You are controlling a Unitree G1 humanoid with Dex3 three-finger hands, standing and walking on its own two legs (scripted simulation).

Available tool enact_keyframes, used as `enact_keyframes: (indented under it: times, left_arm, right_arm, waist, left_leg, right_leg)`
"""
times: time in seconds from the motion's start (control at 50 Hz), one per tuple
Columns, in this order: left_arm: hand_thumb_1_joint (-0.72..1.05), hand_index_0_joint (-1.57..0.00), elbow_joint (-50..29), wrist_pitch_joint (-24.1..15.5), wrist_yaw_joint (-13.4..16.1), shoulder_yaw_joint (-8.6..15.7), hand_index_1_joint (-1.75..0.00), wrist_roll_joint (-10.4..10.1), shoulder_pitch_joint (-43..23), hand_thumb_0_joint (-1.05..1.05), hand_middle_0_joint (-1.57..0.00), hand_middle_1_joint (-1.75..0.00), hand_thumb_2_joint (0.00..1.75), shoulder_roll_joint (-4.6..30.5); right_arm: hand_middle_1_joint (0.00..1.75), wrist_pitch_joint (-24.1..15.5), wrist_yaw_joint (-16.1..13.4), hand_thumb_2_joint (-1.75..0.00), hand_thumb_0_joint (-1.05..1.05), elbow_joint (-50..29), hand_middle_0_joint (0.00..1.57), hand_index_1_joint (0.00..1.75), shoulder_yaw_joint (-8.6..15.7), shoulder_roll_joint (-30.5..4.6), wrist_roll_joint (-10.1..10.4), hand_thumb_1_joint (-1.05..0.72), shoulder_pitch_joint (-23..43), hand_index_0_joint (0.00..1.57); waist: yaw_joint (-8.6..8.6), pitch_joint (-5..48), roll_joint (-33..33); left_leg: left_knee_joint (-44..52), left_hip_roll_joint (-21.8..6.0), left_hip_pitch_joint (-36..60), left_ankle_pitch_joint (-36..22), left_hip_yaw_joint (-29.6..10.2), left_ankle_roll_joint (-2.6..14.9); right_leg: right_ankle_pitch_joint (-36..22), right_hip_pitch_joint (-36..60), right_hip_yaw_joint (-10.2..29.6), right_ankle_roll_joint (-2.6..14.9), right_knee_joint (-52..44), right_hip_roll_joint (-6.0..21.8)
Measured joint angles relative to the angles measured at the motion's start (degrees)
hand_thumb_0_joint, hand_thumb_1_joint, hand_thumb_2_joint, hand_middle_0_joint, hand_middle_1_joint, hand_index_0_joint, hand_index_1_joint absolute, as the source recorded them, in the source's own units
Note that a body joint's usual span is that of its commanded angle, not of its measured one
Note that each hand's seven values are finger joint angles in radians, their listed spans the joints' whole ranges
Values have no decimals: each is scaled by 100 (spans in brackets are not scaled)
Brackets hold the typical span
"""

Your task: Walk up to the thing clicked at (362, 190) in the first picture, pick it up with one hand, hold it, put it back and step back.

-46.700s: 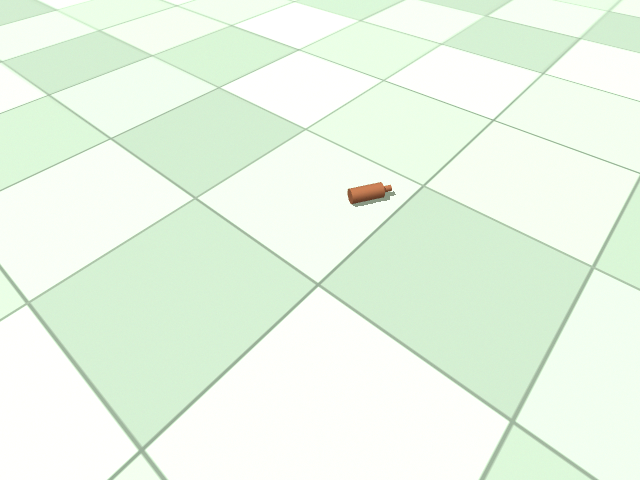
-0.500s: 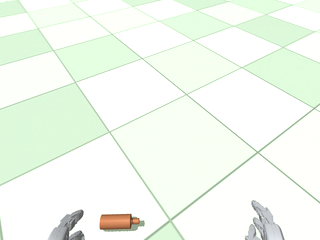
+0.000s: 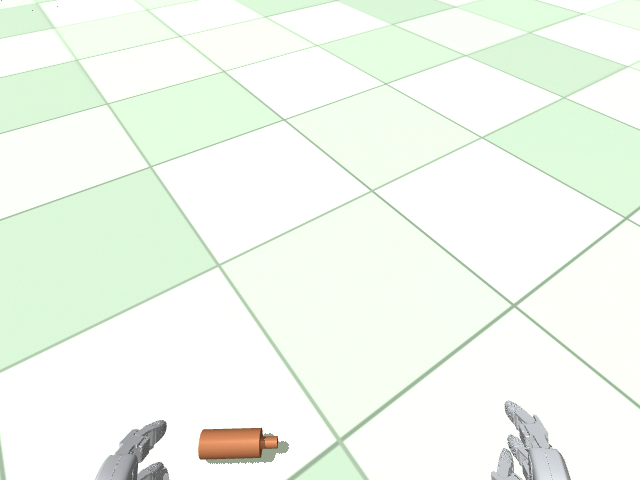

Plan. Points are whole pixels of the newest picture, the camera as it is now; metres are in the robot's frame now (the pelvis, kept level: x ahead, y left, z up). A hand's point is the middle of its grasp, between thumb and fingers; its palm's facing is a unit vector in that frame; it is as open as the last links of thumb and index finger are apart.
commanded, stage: home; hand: left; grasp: from above
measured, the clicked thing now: (239, 443) +0.40 +0.22 -0.68
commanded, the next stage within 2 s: stand in 0.04 s
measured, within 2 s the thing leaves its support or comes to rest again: neither
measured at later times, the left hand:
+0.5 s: hand out of the picture +0.08 +0.25 -0.11, palm faces +0.03 -0.94 -0.34, open 7.4 cm
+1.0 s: hand out of the picture +0.03 +0.25 -0.10, palm faces +0.02 -0.94 -0.34, open 7.4 cm
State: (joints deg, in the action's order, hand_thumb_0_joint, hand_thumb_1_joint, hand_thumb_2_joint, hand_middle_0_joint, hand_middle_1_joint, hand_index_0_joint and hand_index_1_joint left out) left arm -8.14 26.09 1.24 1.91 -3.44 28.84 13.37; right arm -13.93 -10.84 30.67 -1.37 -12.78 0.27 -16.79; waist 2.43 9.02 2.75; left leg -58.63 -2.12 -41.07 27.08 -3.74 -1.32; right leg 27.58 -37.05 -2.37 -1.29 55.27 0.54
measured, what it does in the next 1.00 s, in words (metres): rises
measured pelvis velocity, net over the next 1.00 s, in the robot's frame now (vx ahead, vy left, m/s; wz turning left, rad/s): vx -0.01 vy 0.01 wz -0.01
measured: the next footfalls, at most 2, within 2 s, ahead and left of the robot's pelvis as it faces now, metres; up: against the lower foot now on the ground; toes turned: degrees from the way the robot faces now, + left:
none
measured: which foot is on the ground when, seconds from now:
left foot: down 0.00-1.00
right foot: down 0.00-1.00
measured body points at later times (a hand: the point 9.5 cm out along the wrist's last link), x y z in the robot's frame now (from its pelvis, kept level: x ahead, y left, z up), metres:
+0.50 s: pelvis -0.01 +0.01 +0.04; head +0.00 +0.02 +0.49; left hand +0.07 +0.30 -0.08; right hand +0.08 -0.27 -0.08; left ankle +0.02 +0.13 -0.68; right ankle +0.00 -0.14 -0.68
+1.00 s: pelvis -0.01 +0.01 +0.06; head -0.02 +0.00 +0.51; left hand +0.03 +0.30 -0.07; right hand +0.04 -0.27 -0.08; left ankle +0.02 +0.13 -0.68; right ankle +0.00 -0.14 -0.68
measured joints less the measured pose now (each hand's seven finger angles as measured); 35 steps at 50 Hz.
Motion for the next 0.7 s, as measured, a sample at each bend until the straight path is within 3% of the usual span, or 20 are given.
enact_keyframes:
  times: [0.14,0.2,0.24,0.32,0.44,0.7]
  left_arm:
    - [90,-20,-21,14,-3,0,-30,-7,16,1,-21,-30,90,-1]
    - [90,-20,1368,-1080,60,-176,-30,385,-728,1,-21,-30,90,140]
    - [90,-20,2385,-1572,70,-189,-30,551,-1183,1,-21,-30,90,227]
    - [90,-20,3727,-1982,55,-63,-30,613,-1564,1,-21,-30,90,339]
    - [90,-20,5129,-2270,80,90,-30,596,-1582,1,-21,-30,90,372]
    - [90,-20,6761,-2513,63,77,-30,537,-1508,1,-21,-30,90,255]
  right_arm:
    - [30,-8,-6,-89,1,-9,20,30,-9,10,2,-90,6,20]
    - [30,370,312,-89,1,587,20,29,81,-83,-431,-90,354,20]
    - [30,730,597,-89,1,1007,20,30,81,-206,-532,-90,566,20]
    - [30,1022,924,-89,1,1510,20,30,240,-331,-404,-90,658,20]
    - [30,1194,998,-89,1,2039,20,30,414,-415,-364,-90,571,20]
    - [30,1377,944,-89,0,2870,20,29,387,-295,-238,-90,579,20]
  waist:
    - [3,1,8]
    - [-201,-542,-152]
    - [-293,-758,-251]
    - [-353,-994,-371]
    - [-342,-1114,-314]
    - [-344,-1298,-211]
  left_leg:
    - [-14,0,-22,-8,-3,6]
    - [224,66,518,-119,109,49]
    - [457,126,818,-234,178,72]
    - [879,211,1291,-418,273,108]
    - [1433,191,1852,-632,302,147]
    - [2844,209,2912,-1308,324,152]
  right_leg:
    - [-12,-17,-1,-6,4,-2]
    - [-61,439,97,11,-97,71]
    - [-128,681,156,6,-227,136]
    - [-260,1081,238,-50,-526,228]
    - [-551,1670,247,-101,-1178,210]
    - [-1264,2746,228,-131,-2643,230]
